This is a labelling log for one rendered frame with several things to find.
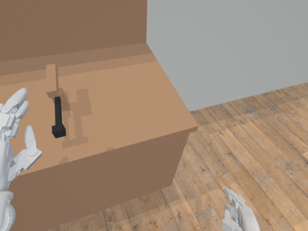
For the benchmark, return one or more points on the robot right hand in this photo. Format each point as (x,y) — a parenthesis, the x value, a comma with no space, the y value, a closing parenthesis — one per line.
(243,218)

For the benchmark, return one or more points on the counter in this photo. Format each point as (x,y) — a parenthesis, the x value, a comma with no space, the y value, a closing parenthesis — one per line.
(126,125)

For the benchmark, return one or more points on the robot left forearm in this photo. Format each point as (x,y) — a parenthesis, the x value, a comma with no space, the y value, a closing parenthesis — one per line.
(7,212)

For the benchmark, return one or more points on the robot left hand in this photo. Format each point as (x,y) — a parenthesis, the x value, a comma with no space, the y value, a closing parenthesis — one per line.
(10,115)

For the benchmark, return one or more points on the tap lever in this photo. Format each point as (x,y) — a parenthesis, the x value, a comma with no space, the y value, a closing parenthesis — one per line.
(58,130)

